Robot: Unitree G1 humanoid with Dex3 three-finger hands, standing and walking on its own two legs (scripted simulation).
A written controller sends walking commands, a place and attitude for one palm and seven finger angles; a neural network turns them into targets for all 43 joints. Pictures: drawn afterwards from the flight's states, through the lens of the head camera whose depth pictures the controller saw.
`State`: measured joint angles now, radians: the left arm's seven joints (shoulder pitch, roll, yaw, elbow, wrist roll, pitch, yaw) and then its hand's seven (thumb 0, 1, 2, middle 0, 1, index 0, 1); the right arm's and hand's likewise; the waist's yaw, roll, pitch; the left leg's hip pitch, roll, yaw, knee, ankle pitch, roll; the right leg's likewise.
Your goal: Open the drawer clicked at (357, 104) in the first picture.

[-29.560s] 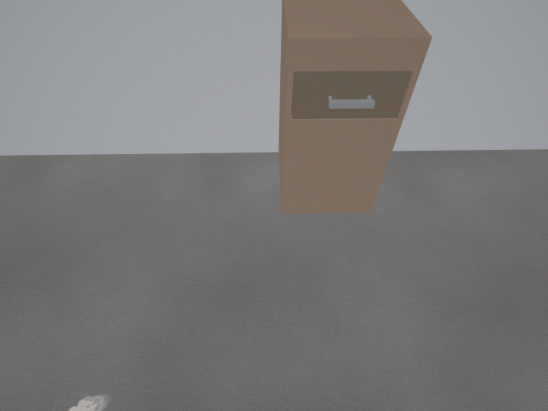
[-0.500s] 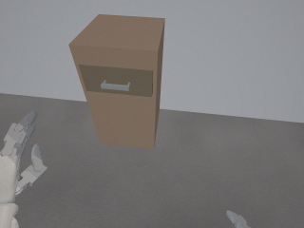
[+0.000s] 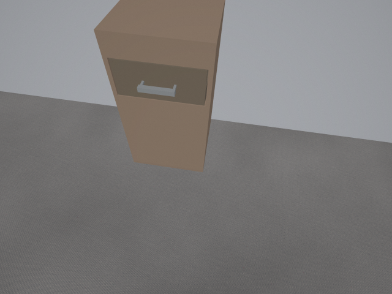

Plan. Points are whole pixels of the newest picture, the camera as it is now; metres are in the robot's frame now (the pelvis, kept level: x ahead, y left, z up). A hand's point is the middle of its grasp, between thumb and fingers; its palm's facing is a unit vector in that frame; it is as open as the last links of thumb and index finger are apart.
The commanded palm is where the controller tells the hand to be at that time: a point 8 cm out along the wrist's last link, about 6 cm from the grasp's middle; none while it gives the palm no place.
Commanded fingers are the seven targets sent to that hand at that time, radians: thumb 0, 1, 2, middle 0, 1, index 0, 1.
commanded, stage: let the arm hang, fingers relaxed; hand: left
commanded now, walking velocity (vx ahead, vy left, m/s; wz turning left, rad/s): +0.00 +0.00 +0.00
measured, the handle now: (157, 87) +0.85 +0.22 -0.15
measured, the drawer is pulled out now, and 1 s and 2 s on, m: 0.00 0.00 0.00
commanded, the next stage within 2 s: look to check the result in 0.56 s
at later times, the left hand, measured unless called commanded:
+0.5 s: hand out of the picture +0.08 +0.23 -0.16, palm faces -0.02 -0.95 -0.30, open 7.4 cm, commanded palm none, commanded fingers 0.00 0.90 0.90 -0.20 -0.30 -0.20 -0.30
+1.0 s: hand out of the picture +0.10 +0.23 -0.15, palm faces -0.04 -0.93 -0.35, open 7.4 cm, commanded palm none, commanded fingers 0.00 0.90 0.90 -0.20 -0.30 -0.20 -0.30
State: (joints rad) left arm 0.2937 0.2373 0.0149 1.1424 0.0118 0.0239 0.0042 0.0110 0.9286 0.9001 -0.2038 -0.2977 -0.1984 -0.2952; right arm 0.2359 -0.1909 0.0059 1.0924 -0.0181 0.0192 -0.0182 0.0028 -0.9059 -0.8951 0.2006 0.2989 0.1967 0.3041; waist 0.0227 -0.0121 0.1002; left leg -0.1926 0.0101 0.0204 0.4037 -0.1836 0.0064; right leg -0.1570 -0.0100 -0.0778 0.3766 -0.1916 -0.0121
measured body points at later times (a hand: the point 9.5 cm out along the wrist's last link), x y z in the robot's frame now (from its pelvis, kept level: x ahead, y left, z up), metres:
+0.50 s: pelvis +0.00 +0.00 +0.00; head +0.01 -0.01 +0.45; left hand +0.08 +0.28 -0.13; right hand +0.04 -0.27 -0.15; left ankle +0.02 +0.11 -0.74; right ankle +0.01 -0.11 -0.74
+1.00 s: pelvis +0.02 -0.01 +0.01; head +0.04 -0.03 +0.45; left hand +0.10 +0.28 -0.12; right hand +0.09 -0.31 -0.14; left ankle +0.02 +0.11 -0.74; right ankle +0.01 -0.11 -0.74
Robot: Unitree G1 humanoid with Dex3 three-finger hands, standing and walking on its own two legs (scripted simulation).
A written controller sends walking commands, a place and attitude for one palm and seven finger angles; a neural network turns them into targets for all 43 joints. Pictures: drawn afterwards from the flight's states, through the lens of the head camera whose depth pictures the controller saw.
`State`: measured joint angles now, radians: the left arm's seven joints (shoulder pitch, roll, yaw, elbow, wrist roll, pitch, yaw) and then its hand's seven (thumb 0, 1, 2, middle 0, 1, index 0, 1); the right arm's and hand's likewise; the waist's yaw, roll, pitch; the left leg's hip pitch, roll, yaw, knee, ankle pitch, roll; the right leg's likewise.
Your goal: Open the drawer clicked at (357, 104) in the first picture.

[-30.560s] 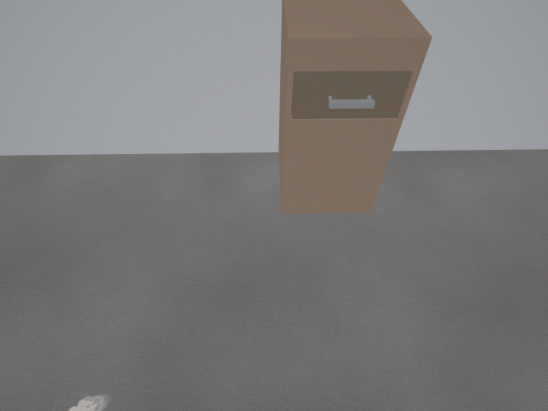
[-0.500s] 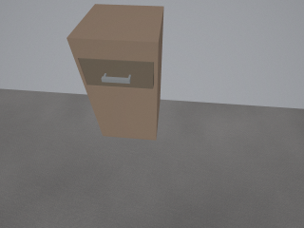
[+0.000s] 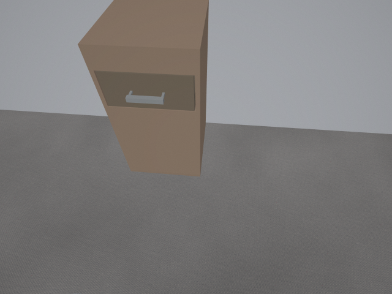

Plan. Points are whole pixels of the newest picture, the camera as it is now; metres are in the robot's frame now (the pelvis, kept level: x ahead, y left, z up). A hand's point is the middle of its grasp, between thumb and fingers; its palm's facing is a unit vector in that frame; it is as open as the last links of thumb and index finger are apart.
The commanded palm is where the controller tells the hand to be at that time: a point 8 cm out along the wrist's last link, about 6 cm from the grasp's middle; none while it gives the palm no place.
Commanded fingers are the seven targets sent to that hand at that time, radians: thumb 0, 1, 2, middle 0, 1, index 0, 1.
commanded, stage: look to check the result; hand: left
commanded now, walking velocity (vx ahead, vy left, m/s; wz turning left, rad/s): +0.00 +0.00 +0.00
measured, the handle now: (146, 96) +0.83 +0.25 -0.15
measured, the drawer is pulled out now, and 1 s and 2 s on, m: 0.00 0.00 0.00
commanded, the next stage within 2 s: take the last steps up to it in 0.18 s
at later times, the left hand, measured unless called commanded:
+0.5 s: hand out of the picture +0.09 +0.22 -0.17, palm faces -0.01 -0.96 -0.29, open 7.4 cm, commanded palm none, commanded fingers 0.00 0.90 0.90 -0.20 -0.30 -0.20 -0.30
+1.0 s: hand (133, 260) +0.22 +0.19 -0.19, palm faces +0.08 -0.98 -0.20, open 7.4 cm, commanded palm none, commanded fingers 0.00 0.90 0.90 -0.20 -0.30 -0.20 -0.30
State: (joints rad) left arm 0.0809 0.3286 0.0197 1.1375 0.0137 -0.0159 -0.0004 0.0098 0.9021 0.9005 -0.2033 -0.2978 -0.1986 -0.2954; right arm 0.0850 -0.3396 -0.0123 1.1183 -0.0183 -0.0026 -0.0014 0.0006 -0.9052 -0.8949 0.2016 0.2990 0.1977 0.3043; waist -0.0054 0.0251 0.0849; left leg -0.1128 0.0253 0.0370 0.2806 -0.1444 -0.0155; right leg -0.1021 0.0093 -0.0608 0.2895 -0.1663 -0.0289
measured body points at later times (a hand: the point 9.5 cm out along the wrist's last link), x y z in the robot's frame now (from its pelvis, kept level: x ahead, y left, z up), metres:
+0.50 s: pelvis +0.03 +0.00 -0.01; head +0.05 -0.01 +0.44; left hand +0.09 +0.27 -0.15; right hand +0.07 -0.27 -0.16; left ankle +0.01 +0.13 -0.75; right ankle +0.00 -0.10 -0.75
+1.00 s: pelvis +0.16 +0.00 -0.03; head +0.20 +0.00 +0.42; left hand +0.22 +0.24 -0.18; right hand +0.06 -0.21 -0.18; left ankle +0.08 +0.12 -0.70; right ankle +0.19 -0.11 -0.75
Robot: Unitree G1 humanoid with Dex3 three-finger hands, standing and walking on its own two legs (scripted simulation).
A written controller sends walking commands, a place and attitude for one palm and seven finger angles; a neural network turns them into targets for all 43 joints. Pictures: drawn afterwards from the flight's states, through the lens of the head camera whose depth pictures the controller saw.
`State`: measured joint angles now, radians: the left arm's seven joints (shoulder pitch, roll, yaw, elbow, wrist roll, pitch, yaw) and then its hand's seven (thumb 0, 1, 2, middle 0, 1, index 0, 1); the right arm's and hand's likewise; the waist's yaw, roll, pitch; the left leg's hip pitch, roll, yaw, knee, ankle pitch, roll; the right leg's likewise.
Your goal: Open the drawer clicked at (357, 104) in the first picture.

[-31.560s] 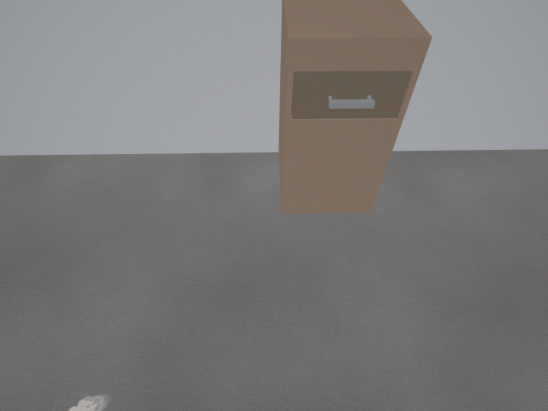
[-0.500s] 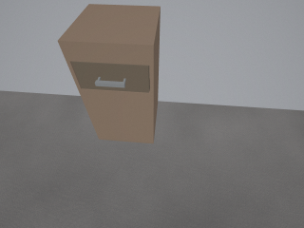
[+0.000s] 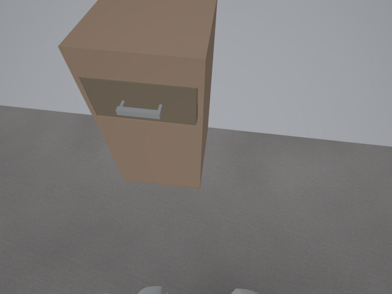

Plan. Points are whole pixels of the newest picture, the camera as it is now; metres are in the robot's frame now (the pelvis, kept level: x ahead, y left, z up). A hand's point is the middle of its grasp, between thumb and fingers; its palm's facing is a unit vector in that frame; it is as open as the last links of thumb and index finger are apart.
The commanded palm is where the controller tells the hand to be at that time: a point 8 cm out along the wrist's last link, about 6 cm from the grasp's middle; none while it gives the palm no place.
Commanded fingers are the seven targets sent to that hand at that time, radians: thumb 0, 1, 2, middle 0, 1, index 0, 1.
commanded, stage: take the last steps up to it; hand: left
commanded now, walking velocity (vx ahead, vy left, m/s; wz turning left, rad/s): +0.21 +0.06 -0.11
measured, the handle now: (140, 108) +0.69 +0.21 -0.12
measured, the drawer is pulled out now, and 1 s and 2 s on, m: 0.00 0.00 0.00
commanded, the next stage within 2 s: come to a stop and stand still in 0.18 s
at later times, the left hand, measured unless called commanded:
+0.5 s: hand (128, 262) +0.21 +0.17 -0.17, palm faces -0.01 -0.98 -0.22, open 7.4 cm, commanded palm none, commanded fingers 0.00 0.90 0.90 -0.20 -0.30 -0.20 -0.30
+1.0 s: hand (119, 267) +0.19 +0.19 -0.16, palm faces +0.00 -0.96 -0.28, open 7.4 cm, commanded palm none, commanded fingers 0.00 0.90 0.90 -0.20 -0.30 -0.20 -0.30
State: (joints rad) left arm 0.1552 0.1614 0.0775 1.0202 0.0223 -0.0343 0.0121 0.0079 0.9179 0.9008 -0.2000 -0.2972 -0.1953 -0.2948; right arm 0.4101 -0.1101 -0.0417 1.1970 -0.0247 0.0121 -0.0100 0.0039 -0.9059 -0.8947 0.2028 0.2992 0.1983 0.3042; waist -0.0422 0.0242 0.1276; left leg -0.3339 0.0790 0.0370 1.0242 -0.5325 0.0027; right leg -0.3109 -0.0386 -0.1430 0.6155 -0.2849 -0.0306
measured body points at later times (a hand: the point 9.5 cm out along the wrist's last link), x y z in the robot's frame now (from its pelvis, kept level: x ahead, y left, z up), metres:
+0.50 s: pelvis +0.14 -0.01 +0.01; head +0.20 -0.01 +0.45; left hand +0.21 +0.22 -0.15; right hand +0.18 -0.25 -0.15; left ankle +0.14 +0.12 -0.72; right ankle +0.12 -0.12 -0.72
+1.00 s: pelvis +0.15 -0.01 +0.01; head +0.19 -0.02 +0.46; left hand +0.19 +0.24 -0.14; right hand +0.25 -0.27 -0.13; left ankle +0.15 +0.12 -0.72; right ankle +0.13 -0.12 -0.72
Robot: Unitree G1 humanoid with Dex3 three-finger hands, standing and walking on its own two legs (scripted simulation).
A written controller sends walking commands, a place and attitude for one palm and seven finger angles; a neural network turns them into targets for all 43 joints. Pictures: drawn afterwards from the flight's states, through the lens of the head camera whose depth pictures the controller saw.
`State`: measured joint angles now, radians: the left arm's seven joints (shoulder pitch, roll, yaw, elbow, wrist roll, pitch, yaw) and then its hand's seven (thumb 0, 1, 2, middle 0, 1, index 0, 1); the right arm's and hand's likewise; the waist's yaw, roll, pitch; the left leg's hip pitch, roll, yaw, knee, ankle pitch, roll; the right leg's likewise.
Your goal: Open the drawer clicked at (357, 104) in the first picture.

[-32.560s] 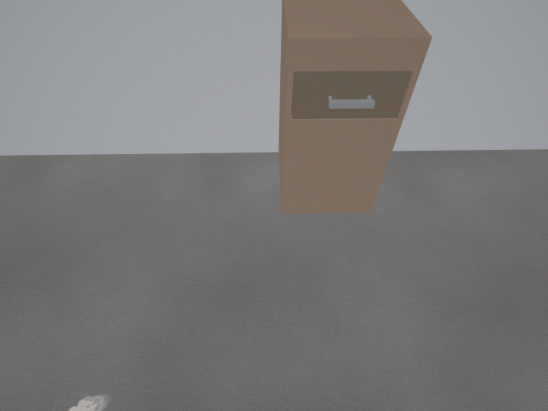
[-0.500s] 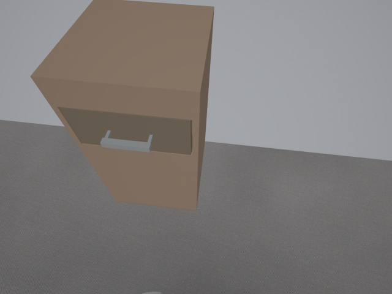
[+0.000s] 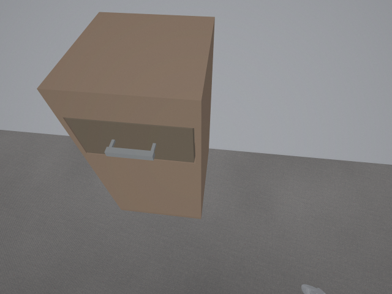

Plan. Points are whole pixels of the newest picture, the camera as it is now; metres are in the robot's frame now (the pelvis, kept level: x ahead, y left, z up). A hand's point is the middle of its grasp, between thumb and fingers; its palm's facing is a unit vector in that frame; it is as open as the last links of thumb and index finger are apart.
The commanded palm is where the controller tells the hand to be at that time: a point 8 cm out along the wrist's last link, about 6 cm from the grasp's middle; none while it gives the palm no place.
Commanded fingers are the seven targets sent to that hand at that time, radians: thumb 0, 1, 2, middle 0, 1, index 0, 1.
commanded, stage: come to a stop and stand still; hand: left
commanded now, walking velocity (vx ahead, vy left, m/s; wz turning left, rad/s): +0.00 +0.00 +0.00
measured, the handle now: (131, 148) +0.52 +0.25 -0.13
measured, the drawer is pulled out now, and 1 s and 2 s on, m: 0.00 0.00 0.00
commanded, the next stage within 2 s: look again from close up in 0.76 s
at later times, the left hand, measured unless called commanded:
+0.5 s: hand out of the picture -0.06 +0.23 -0.17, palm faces +0.02 -0.98 -0.21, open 7.4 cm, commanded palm none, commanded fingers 0.00 0.90 0.90 -0.20 -0.30 -0.20 -0.30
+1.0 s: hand out of the picture -0.09 +0.17 -0.17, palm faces +0.06 -0.99 -0.13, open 7.4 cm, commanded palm none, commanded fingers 0.00 0.90 0.90 -0.20 -0.30 -0.20 -0.30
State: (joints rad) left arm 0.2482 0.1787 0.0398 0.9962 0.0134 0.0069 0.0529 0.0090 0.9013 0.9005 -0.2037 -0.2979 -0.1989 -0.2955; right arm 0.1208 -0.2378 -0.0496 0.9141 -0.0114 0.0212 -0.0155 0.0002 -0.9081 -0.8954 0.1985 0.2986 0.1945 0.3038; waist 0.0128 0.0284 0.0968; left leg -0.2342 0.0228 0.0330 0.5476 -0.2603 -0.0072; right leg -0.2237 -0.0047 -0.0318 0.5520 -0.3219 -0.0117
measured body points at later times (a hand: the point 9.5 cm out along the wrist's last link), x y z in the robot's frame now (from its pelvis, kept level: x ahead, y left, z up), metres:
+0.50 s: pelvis -0.06 +0.04 +0.00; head -0.07 +0.04 +0.45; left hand -0.06 +0.28 -0.15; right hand -0.05 -0.20 -0.15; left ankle -0.01 +0.12 -0.73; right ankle -0.02 -0.11 -0.73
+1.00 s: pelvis -0.06 +0.02 +0.00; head -0.07 +0.02 +0.45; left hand -0.09 +0.22 -0.16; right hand -0.07 -0.19 -0.16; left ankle -0.01 +0.12 -0.73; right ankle -0.02 -0.11 -0.73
